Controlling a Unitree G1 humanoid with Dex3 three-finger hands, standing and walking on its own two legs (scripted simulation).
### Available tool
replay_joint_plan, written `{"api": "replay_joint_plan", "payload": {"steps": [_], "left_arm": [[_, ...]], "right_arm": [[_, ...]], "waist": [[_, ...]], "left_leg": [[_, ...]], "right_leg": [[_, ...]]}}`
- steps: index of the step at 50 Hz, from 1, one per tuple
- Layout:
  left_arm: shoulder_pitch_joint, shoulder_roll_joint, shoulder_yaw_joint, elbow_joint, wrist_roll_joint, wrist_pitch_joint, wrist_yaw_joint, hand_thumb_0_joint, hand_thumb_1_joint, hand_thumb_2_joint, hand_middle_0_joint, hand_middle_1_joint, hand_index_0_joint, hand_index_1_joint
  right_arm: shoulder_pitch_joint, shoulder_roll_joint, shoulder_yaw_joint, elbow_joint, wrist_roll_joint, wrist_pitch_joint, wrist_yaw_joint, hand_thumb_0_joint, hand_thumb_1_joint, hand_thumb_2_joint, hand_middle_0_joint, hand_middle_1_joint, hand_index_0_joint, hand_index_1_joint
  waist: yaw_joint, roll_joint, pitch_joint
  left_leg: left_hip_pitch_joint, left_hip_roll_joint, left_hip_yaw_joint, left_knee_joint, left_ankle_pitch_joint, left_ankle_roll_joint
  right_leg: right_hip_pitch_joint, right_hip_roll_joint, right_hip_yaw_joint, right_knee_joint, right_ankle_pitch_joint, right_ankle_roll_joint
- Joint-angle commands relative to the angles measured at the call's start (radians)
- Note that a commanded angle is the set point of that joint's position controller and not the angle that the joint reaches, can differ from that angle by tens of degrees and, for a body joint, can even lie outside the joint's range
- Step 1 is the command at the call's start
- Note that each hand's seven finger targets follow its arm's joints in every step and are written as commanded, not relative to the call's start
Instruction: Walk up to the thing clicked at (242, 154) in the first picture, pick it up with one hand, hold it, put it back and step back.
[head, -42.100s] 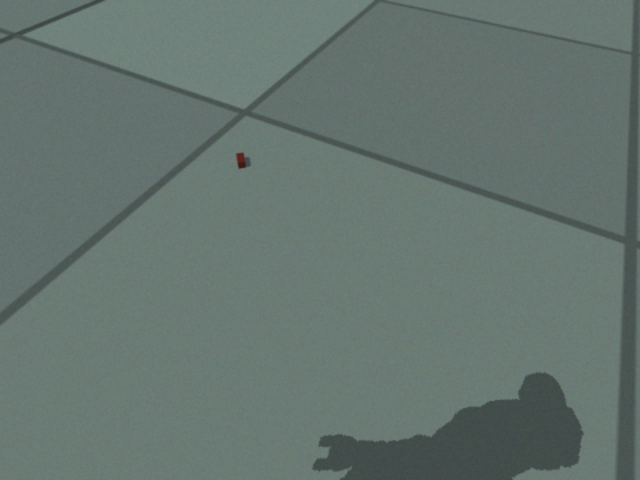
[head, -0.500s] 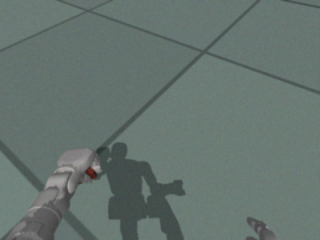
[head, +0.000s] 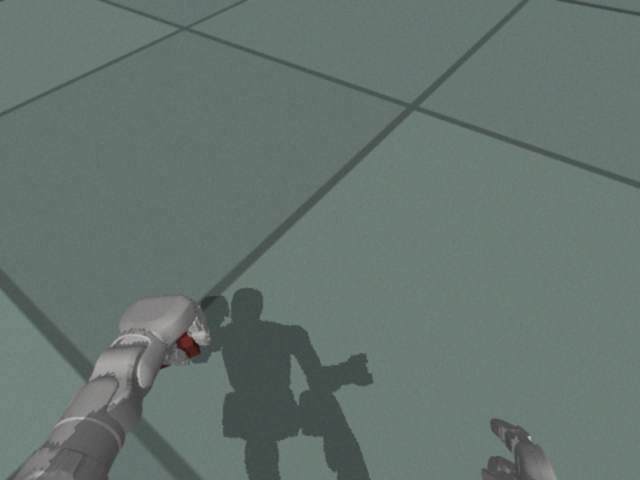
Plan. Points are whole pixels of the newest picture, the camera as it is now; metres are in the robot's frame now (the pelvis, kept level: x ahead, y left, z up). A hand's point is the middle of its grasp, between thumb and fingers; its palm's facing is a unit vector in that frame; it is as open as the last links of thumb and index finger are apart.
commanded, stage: hold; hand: left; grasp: from above
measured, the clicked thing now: (171, 347) +0.32 +0.24 -0.07
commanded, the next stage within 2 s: crouch in 0.88 s
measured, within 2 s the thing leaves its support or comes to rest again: neither
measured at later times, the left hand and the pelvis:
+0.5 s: hand (168, 345) +0.30 +0.22 -0.03, palm faces -0.45 -0.06 -0.89, open 4.9 cm; pelvis +0.01 +0.00 +0.01, yaw +0 degrees
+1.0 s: hand (167, 345) +0.30 +0.22 -0.03, palm faces -0.45 -0.07 -0.89, open 4.9 cm; pelvis +0.01 +0.00 +0.01, yaw +0 degrees
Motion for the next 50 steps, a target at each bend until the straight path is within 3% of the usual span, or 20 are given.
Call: {"api": "replay_joint_plan", "payload": {"steps": [1,7,19,21,24,26,29,30,31,36,39,41,44,46,48,49,50], "left_arm": [[-0.329,0.227,0.113,-0.203,0.004,0.001,0.041,0.000,0.843,0.020,-1.156,-0.108,-1.203,-0.061],[-0.315,0.214,0.100,-0.207,0.001,0.004,0.029,0.000,0.841,0.059,-1.170,-0.103,-1.207,-0.065],[-0.298,0.206,0.088,-0.214,-0.002,0.003,-0.007,0.000,0.825,0.012,-1.141,-0.103,-1.187,-0.056],[-0.325,0.225,0.105,-0.244,0.001,-0.001,-0.001,0.000,0.841,0.025,-1.156,-0.103,-1.200,-0.059],[-0.316,0.198,0.084,-0.215,0.006,0.000,0.008,0.000,0.834,0.012,-1.149,-0.103,-1.196,-0.056],[-0.322,0.227,0.116,-0.207,0.008,0.001,0.020,0.000,0.825,0.000,-1.132,-0.107,-1.183,-0.055],[-0.342,0.206,0.092,-0.242,0.008,-0.001,0.022,0.000,0.846,0.021,-1.151,-0.121,-1.200,-0.072],[-0.315,0.217,0.107,-0.207,0.017,0.003,0.025,0.000,0.843,0.034,-1.156,-0.121,-1.202,-0.074],[-0.300,0.201,0.094,-0.204,0.015,0.005,0.026,0.000,0.847,0.028,-1.160,-0.120,-1.207,-0.073],[-0.355,0.216,0.100,-0.250,0.011,0.000,0.027,0.000,0.833,0.029,-1.145,-0.123,-1.194,-0.074],[-0.315,0.187,0.076,-0.203,0.008,0.006,0.023,0.000,0.834,0.013,-1.147,-0.111,-1.196,-0.062],[-0.288,0.209,0.103,-0.205,0.003,0.008,0.023,0.000,0.841,0.023,-1.157,-0.108,-1.203,-0.062],[-0.291,0.180,0.066,-0.193,-0.002,0.012,0.012,0.000,0.843,0.000,-1.140,-0.127,-1.197,-0.069],[-0.267,0.192,0.089,-0.178,0.001,0.013,0.012,0.000,0.841,0.003,-1.159,-0.101,-1.206,-0.054],[-0.296,0.216,0.104,-0.200,0.006,0.005,0.011,0.000,0.812,0.000,-1.118,-0.119,-1.173,-0.064],[-0.309,0.203,0.085,-0.190,0.013,0.004,0.012,0.000,0.854,0.000,-1.131,-0.172,-1.210,-0.092],[-0.306,0.204,0.091,-0.211,0.007,-0.001,0.014,0.000,0.774,0.000,-1.051,-0.134,-1.130,-0.076]], "right_arm": [[-0.089,-0.122,-0.044,-0.131,0.002,-0.045,-0.012,0.000,-0.900,-0.898,0.200,0.300,0.199,0.300],[-0.098,-0.120,-0.044,-0.128,0.004,-0.042,-0.013,0.000,-0.900,-0.899,0.200,0.300,0.200,0.300],[-0.101,-0.117,-0.042,-0.141,0.006,-0.031,-0.013,0.000,-0.899,-0.899,0.199,0.300,0.199,0.300],[-0.104,-0.116,-0.041,-0.142,0.006,-0.028,-0.013,0.000,-0.900,-0.900,0.200,0.300,0.199,0.300],[-0.105,-0.116,-0.040,-0.144,0.008,-0.025,-0.014,0.000,-0.899,-0.899,0.200,0.300,0.199,0.300],[-0.102,-0.118,-0.040,-0.142,0.008,-0.024,-0.014,0.000,-0.896,-0.898,0.200,0.300,0.200,0.300],[-0.104,-0.118,-0.043,-0.145,0.005,-0.024,-0.011,0.000,-0.899,-0.898,0.200,0.300,0.200,0.300],[-0.106,-0.117,-0.043,-0.140,0.005,-0.022,-0.011,0.000,-0.899,-0.899,0.200,0.300,0.199,0.300],[-0.104,-0.117,-0.043,-0.138,0.004,-0.021,-0.011,0.000,-0.900,-0.899,0.200,0.300,0.200,0.300],[-0.094,-0.119,-0.049,-0.133,0.005,-0.022,-0.012,0.000,-0.899,-0.899,0.200,0.300,0.200,0.300],[-0.095,-0.119,-0.049,-0.127,0.005,-0.022,-0.013,0.000,-0.899,-0.898,0.200,0.300,0.200,0.300],[-0.098,-0.121,-0.050,-0.134,0.007,-0.020,-0.012,0.000,-0.899,-0.899,0.200,0.300,0.200,0.300],[-0.105,-0.120,-0.045,-0.138,0.007,-0.018,-0.011,0.000,-0.899,-0.898,0.200,0.300,0.200,0.300],[-0.109,-0.119,-0.045,-0.148,0.010,-0.017,-0.011,0.000,-0.902,-0.900,0.199,0.300,0.199,0.300],[-0.100,-0.119,-0.044,-0.144,0.008,-0.015,-0.010,0.000,-0.899,-0.898,0.200,0.300,0.200,0.300],[-0.101,-0.119,-0.043,-0.146,0.006,-0.015,-0.010,0.000,-0.919,-0.911,0.200,0.301,0.200,0.301],[-0.100,-0.121,-0.044,-0.150,0.005,-0.016,-0.010,0.000,-0.877,-0.894,0.201,0.301,0.201,0.301]], "waist": [[0.002,-0.031,-0.253],[0.006,-0.026,-0.256],[0.001,-0.061,-0.248],[0.007,-0.022,-0.254],[-0.002,-0.034,-0.230],[0.006,-0.031,-0.224],[0.002,-0.013,-0.247],[0.008,-0.019,-0.242],[0.005,-0.024,-0.239],[0.005,-0.006,-0.282],[-0.001,-0.035,-0.260],[0.016,-0.023,-0.249],[0.002,-0.052,-0.217],[0.014,-0.047,-0.198],[0.017,-0.040,-0.217],[0.004,-0.031,-0.214],[0.010,-0.037,-0.217]], "left_leg": [[0.112,-0.034,0.008,-0.084,0.133,0.019],[0.139,-0.031,0.010,-0.098,0.176,0.016],[0.166,-0.030,0.012,-0.107,0.228,0.024],[0.171,-0.033,0.015,-0.115,0.224,0.021],[0.168,-0.029,0.010,-0.123,0.213,0.019],[0.153,-0.029,0.008,-0.125,0.194,0.018],[0.167,-0.029,0.008,-0.125,0.194,0.016],[0.166,-0.030,0.009,-0.125,0.203,0.017],[0.164,-0.031,0.008,-0.122,0.209,0.017],[0.193,-0.028,0.011,-0.121,0.237,0.016],[0.188,-0.025,0.008,-0.119,0.256,0.017],[0.181,-0.027,0.008,-0.129,0.249,0.014],[0.167,-0.024,0.006,-0.134,0.219,0.017],[0.153,-0.028,0.007,-0.138,0.197,0.017],[0.154,-0.026,0.005,-0.135,0.201,0.017],[0.156,-0.028,0.007,-0.133,0.201,0.016],[0.159,-0.026,0.004,-0.134,0.193,0.016]], "right_leg": [[0.098,0.018,-0.010,-0.106,0.082,-0.011],[0.114,0.022,-0.017,-0.106,0.119,-0.015],[0.138,0.018,-0.023,-0.124,0.179,-0.010],[0.143,0.017,-0.020,-0.125,0.175,-0.015],[0.128,0.022,-0.025,-0.128,0.158,-0.018],[0.130,0.022,-0.025,-0.131,0.138,-0.018],[0.132,0.021,-0.022,-0.129,0.138,-0.019],[0.138,0.020,-0.025,-0.130,0.143,-0.018],[0.137,0.019,-0.025,-0.129,0.150,-0.018],[0.151,0.021,-0.022,-0.127,0.179,-0.019],[0.149,0.023,-0.030,-0.126,0.199,-0.017],[0.156,0.022,-0.032,-0.131,0.185,-0.021],[0.138,0.021,-0.032,-0.140,0.160,-0.019],[0.134,0.019,-0.030,-0.145,0.136,-0.020],[0.139,0.019,-0.030,-0.139,0.140,-0.020],[0.131,0.019,-0.027,-0.138,0.143,-0.021],[0.132,0.019,-0.027,-0.140,0.132,-0.020]]}}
